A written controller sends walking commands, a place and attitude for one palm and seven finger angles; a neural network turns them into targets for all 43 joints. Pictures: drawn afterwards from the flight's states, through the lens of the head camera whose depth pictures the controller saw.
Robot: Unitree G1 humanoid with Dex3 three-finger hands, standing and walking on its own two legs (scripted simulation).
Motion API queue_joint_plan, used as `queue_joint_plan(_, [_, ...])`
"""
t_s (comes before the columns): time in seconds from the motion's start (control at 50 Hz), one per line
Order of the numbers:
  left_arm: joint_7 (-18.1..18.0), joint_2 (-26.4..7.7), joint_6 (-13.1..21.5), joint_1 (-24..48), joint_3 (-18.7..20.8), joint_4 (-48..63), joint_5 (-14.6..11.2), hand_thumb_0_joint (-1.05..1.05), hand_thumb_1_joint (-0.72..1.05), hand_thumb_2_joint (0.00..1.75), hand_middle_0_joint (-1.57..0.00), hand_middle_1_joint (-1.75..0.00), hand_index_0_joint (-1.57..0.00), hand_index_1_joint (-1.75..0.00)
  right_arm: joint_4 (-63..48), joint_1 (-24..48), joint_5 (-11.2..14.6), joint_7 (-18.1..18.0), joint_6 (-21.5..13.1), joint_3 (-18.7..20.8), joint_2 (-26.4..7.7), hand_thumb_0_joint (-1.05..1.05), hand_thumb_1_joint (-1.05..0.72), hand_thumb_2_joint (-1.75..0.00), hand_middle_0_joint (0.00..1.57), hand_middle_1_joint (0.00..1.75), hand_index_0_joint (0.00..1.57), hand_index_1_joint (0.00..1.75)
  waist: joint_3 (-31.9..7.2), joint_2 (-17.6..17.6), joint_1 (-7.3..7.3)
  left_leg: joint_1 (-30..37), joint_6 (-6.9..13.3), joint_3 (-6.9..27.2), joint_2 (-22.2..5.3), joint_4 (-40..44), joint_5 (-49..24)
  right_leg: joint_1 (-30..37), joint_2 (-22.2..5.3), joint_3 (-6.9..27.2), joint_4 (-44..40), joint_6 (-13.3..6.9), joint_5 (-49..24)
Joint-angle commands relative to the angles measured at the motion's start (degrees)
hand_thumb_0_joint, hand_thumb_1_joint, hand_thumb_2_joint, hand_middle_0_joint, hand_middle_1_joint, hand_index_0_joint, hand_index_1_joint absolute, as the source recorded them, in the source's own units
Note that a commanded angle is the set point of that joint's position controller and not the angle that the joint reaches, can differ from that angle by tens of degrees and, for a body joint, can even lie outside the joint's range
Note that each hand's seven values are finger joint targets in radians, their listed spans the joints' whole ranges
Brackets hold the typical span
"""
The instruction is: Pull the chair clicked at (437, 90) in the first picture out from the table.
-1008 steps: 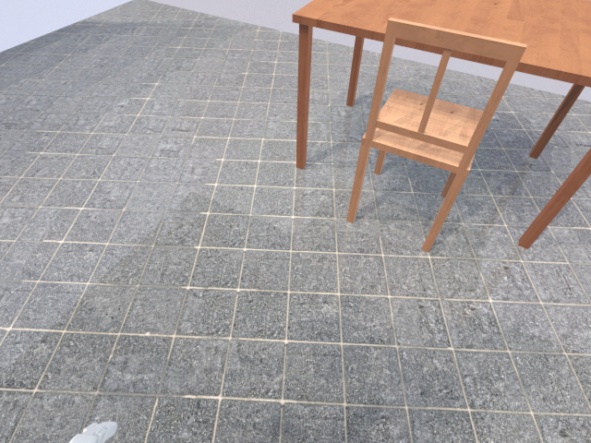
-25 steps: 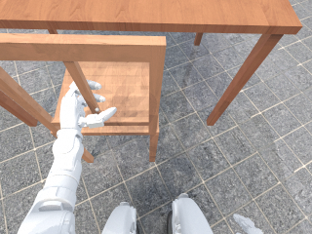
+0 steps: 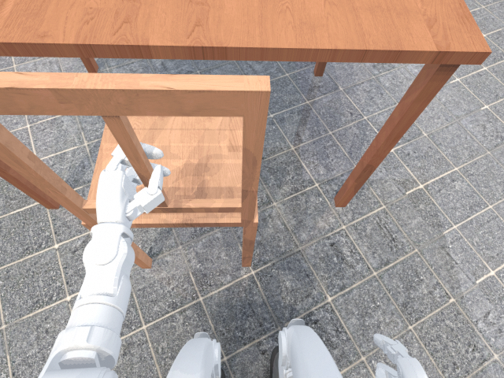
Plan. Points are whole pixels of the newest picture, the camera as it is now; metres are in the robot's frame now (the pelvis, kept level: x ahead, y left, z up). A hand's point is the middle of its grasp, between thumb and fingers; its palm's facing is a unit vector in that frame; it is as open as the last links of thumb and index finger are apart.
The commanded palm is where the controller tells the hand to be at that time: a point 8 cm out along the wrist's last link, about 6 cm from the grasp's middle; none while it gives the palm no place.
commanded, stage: hook a spindle and tug to test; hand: left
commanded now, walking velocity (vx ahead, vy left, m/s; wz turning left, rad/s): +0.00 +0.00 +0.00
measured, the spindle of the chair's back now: (143, 168) +0.43 +0.17 +0.02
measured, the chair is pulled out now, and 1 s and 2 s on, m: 0.00 0.07 0.25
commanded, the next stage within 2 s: step backward, pulling the chair out in 0.30 s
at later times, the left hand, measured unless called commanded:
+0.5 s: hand (156, 210) +0.36 +0.14 +0.02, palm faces -0.01 -0.99 -0.11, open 5.5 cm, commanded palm +0.33 +0.19 +0.01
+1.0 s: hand (160, 222) +0.34 +0.13 +0.03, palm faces -0.03 -0.99 -0.11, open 5.0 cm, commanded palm +0.31 +0.18 +0.03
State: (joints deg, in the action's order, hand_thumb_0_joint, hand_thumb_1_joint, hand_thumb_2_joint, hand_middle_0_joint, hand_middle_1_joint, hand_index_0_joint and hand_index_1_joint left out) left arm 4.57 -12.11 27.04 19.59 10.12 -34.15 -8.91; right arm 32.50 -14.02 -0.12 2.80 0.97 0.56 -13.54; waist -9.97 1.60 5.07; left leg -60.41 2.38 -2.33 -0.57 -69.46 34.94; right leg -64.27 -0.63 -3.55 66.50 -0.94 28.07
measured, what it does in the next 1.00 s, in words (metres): rises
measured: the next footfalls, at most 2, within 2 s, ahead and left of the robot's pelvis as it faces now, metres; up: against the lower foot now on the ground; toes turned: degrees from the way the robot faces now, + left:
left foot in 1.80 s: -0.09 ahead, +0.17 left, +0.00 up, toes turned +1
right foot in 1.96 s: -0.11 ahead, -0.10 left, +0.00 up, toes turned -3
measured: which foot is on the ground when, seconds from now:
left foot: down 0.00-1.00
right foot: down 0.00-1.00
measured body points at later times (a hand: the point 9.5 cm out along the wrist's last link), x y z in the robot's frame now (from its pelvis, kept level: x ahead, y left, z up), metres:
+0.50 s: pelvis +0.02 +0.00 +0.03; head +0.15 +0.01 +0.46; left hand +0.36 +0.19 +0.03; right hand +0.16 -0.24 -0.10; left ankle -0.03 +0.09 -0.64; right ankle +0.02 -0.11 -0.64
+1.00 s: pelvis +0.02 +0.01 +0.10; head +0.11 +0.01 +0.54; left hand +0.34 +0.18 +0.04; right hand +0.11 -0.25 -0.02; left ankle -0.03 +0.09 -0.63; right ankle +0.02 -0.11 -0.63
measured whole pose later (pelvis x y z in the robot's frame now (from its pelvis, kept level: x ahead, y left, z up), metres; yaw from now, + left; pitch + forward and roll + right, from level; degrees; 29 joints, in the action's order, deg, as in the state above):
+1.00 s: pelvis +0.02 +0.01 +0.10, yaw -2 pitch +7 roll -1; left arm -3.5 -9.2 12.0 10.7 2.0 -39.6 -4.3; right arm 33.6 -12.6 0.2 -3.9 7.7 0.0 -12.5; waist 4.1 0.9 4.4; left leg -18.3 2.1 -5.4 -0.3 -31.4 19.5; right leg -22.7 0.4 -2.0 29.0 -0.3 12.6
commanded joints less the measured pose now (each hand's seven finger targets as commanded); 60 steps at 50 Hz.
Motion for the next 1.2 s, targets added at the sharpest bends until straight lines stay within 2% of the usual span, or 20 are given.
queue_joint_plan(0.0, [1.66,-5.16,5.43,-0.01,-0.29,16.28,-0.14,0.0,0.9,0.9,-0.5,-1.45,-0.5,-1.45,-6.33,-4.55,0.54,-0.47,-2.18,3.49,-8.12,0.0,-0.9,-0.9,0.2,0.3,0.2,0.3,-26.76,0.95,-2.43,14.07,-2.32,3.92,-0.31,8.05,-37.96,24.59,0.65,2.18,-4.48,-0.89,-29.48])
queue_joint_plan(0.22, [0.32,-2.33,5.44,-11.92,-3.77,25.72,0.26,0.0,0.9,0.9,-0.5,-1.45,-0.5,-1.45,-7.83,-3.87,0.35,-0.08,-2.91,4.09,-7.45,0.0,-0.9,-0.9,0.2,0.3,0.2,0.3,-25.88,1.0,-2.83,16.4,-2.54,4.21,-0.73,7.39,-43.88,24.46,0.55,1.75,-3.84,-1.04,-33.24])
queue_joint_plan(0.36, [0.15,-2.19,5.72,-8.95,-3.89,25.25,0.98,0.0,0.9,0.9,-0.5,-1.45,-0.5,-1.45,-6.96,-3.1,0.04,-0.76,-3.26,4.01,-7.59,0.0,-0.9,-0.9,0.2,0.3,0.2,0.3,-23.67,0.53,-1.79,15.34,-2.74,4.85,-0.55,6.29,-41.66,21.21,0.43,1.46,-2.58,-0.93,-31.02])
queue_joint_plan(0.38, [0.25,-0.77,5.69,-5.61,-5.62,25.44,1.07,0.0,0.9,0.9,-0.5,-1.45,-0.5,-1.45,-6.54,-2.9,-0.04,-0.89,-3.32,4.02,-7.56,0.0,-0.9,-0.9,0.2,0.3,0.2,0.3,-23.85,0.98,-0.76,15.57,-2.7,4.9,-0.61,5.57,-41.63,19.72,0.32,1.45,-2.36,-0.79,-30.69])
queue_joint_plan(0.4, [-5.08,-17.39,-0.85,7.63,0.81,36.24,6.23,0.0,0.9,0.9,-0.5,-1.45,-0.5,-1.45,-10.1,-5.44,2.29,-3.67,0.7,3.79,-6.97,0.0,-0.9,-0.9,0.2,0.3,0.2,0.3,-37.08,2.28,-2.23,32.9,-2.13,3.3,-0.27,18.55,-36.6,45.09,-4.04,7.15,-13.73,-1.85,-36.09])
queue_joint_plan(0.42, [-7.73,-16.09,-4.76,6.98,0.46,37.06,6.35,0.0,0.9,0.9,-0.5,-1.45,-0.5,-1.45,-12.09,-6.9,2.25,-5.94,1.45,3.75,-6.44,0.0,-0.9,-0.9,0.2,0.3,0.2,0.3,-34.51,5.21,-1.57,34.95,-1.69,2.82,0.46,20.29,-37.79,46.65,-4.25,6.69,-16.22,-1.56,-42.83])
queue_joint_plan(0.44, [-8.78,-11.32,-8.5,-0.95,-1.71,29.61,6.49,0.0,0.9,0.9,-0.5,-1.45,-0.5,-1.45,-11.05,-4.51,2.44,-7.13,2.34,2.84,-6.16,0.0,-0.9,-0.9,0.2,0.3,0.2,0.3,-29.76,6.47,-1.22,34.35,-1.9,3.57,-0.03,22.11,-40.98,43.11,-4.77,6.0,-16.87,-1.49,-44.75])
queue_joint_plan(0.46, [-8.92,-6.94,-11.25,-5.41,-5.31,24.13,6.57,0.0,0.9,0.9,-0.5,-1.45,-0.5,-1.45,-10.02,-4.1,2.72,-7.73,3.24,2.17,-5.61,0.0,-0.9,-0.9,0.2,0.3,0.2,0.3,-25.85,3.5,-1.05,34.96,-1.8,4.42,-1.02,24.44,-39.1,41.97,-4.93,5.46,-18.83,-0.99,-41.17])
queue_joint_plan(0.5, [-9.28,-3.58,-14.81,-7.19,-8.42,14.87,6.98,0.0,0.9,0.9,-0.5,-1.45,-0.5,-1.45,-7.69,-3.65,2.94,-8.93,4.79,1.6,-5.87,0.0,-0.9,-0.9,0.2,0.3,0.2,0.3,-17.6,-2.22,-0.4,32.96,-1.12,4.59,-2.48,27.12,-41.05,43.74,-5.83,5.46,-21.86,-0.19,-46.24])
queue_joint_plan(0.58, [-9.48,-4.07,-15.51,-1.01,-8.44,7.8,6.98,0.0,0.9,0.9,-0.5,-1.45,-0.5,-1.45,-6.03,-2.76,2.66,-10.05,5.95,1.34,-6.85,0.0,-0.9,-0.9,0.2,0.3,0.2,0.3,-14.11,-2.06,-0.84,38.75,-1.8,5.68,-5.65,32.8,-51.78,49.06,-7.41,5.76,-26.6,-0.17,-52.59])
queue_joint_plan(0.7, [-9.29,-2.82,-14.02,1.68,-9.89,0.98,7.24,0.0,0.9,0.9,-0.5,-1.45,-0.5,-1.45,-5.46,-0.8,1.97,-9.49,6.41,1.68,-7.25,0.0,-0.9,-0.9,0.2,0.3,0.2,0.3,-9.04,6.91,-2.1,45.24,-2.23,6.92,-8.71,38.32,-53.71,50.62,-6.21,4.91,-32.24,-0.91,-42.29])
queue_joint_plan(0.74, [-9.23,-2.47,-13.75,0.78,-10.0,1.86,7.39,0.0,0.9,0.9,-0.5,-1.45,-0.5,-1.45,-5.41,-1.12,1.65,-9.27,6.28,1.76,-7.17,0.0,-0.9,-0.9,0.2,0.3,0.2,0.3,-9.53,7.24,-2.11,51.24,-2.46,7.97,-9.94,38.23,-67.31,49.69,-5.02,4.49,-32.28,-0.96,-40.83])
queue_joint_plan(0.78, [-8.91,-2.64,-13.27,-0.49,-9.56,3.58,7.57,0.0,0.9,0.9,-0.5,-1.45,-0.5,-1.45,-5.0,-0.56,0.75,-8.39,5.82,1.85,-6.91,0.0,-0.9,-0.9,0.2,0.3,0.2,0.3,-9.95,11.84,-2.75,58.9,-2.81,8.4,-11.4,38.31,-80.19,45.7,-3.78,4.08,-31.99,-0.59,-32.41])
queue_joint_plan(0.82, [-8.58,-2.56,-13.14,-2.57,-8.87,4.09,7.71,0.0,0.9,0.9,-0.5,-1.45,-0.5,-1.45,-4.78,0.04,-0.02,-7.53,5.32,2.1,-6.62,0.0,-0.9,-0.9,0.2,0.3,0.2,0.3,-9.92,11.97,-3.17,62.74,-3.13,8.6,-12.18,37.91,-84.74,44.42,-2.57,3.03,-33.0,-0.5,-27.03])
queue_joint_plan(0.86, [-8.42,-2.33,-12.93,-3.96,-8.81,5.25,7.76,0.0,0.9,0.9,-0.5,-1.45,-0.5,-1.45,-5.04,0.83,-0.19,-6.91,5.0,2.13,-6.46,0.0,-0.9,-0.9,0.2,0.3,0.2,0.3,-9.19,11.17,-3.35,62.05,-3.2,7.51,-12.53,37.8,-81.49,45.76,-2.74,3.27,-34.64,-0.83,-28.25])
queue_joint_plan(0.96, [-9.18,-3.24,-12.65,-2.65,-8.42,5.32,7.32,0.0,0.9,0.9,-0.5,-1.45,-0.5,-1.45,-4.74,0.18,0.71,-7.9,4.56,2.34,-7.1,0.0,-0.9,-0.9,0.2,0.3,0.2,0.3,-9.81,4.0,-2.17,54.15,-3.75,5.51,-10.94,37.17,-66.52,53.76,-6.49,6.42,-34.84,-2.82,-49.38])
queue_joint_plan(1.02, [-9.95,-4.87,-12.69,-2.64,-7.62,3.58,7.15,0.0,0.9,0.9,-0.5,-1.45,-0.5,-1.45,-4.22,-0.13,1.18,-9.03,4.62,2.5,-7.37,0.0,-0.9,-0.9,0.2,0.3,0.2,0.3,-11.57,1.9,-1.97,49.26,-4.42,4.04,-8.26,35.64,-51.82,56.77,-10.38,9.62,-34.51,-4.47,-59.79])
queue_joint_plan(1.1, [-10.44,-4.11,-12.91,-2.09,-8.79,1.33,7.0,0.0,0.9,0.9,-0.5,-1.45,-0.5,-1.45,-3.62,0.78,1.59,-10.13,4.83,2.11,-6.95,0.0,-0.9,-0.9,0.2,0.3,0.2,0.3,-11.47,-3.39,-2.01,43.12,-4.49,3.78,-4.51,34.64,-26.89,60.1,-14.65,12.97,-37.67,-5.89,-64.11])
queue_joint_plan(1.14, [-10.5,-3.37,-13.67,-2.48,-9.5,0.26,6.99,0.0,0.9,0.9,-0.5,-1.45,-0.5,-1.45,-3.33,1.11,1.91,-10.63,5.2,2.12,-7.23,0.0,-0.9,-0.9,0.2,0.3,0.2,0.3,-11.39,-5.48,-1.87,42.87,-4.18,4.36,-4.39,36.54,-25.5,60.27,-14.38,12.11,-38.08,-5.38,-62.11])
queue_joint_plan(1.18, [-10.46,-2.54,-13.84,-1.04,-10.84,1.64,6.99,0.0,0.9,0.9,-0.5,-1.45,-0.5,-1.45,-3.49,2.04,1.94,-10.97,5.51,1.72,-7.39,0.0,-0.9,-0.9,0.2,0.3,0.2,0.3,-11.2,-2.66,-1.59,45.87,-3.38,4.8,-5.9,41.68,-36.09,57.8,-11.23,8.26,-36.67,-2.9,-55.81])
